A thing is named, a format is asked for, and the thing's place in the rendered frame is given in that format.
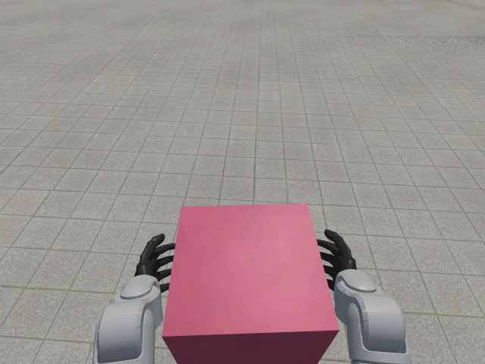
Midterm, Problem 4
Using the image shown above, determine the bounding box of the carton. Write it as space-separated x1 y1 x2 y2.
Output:
162 203 340 364

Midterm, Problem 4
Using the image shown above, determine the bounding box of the left robot forearm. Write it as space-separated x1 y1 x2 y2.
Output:
92 275 163 364

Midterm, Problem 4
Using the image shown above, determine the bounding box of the right robot hand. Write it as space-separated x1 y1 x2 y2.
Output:
316 229 357 291

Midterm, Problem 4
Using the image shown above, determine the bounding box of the left robot hand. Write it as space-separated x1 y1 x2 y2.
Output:
134 234 176 293

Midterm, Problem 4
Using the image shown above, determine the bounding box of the right robot forearm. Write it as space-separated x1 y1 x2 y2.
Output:
333 269 412 364

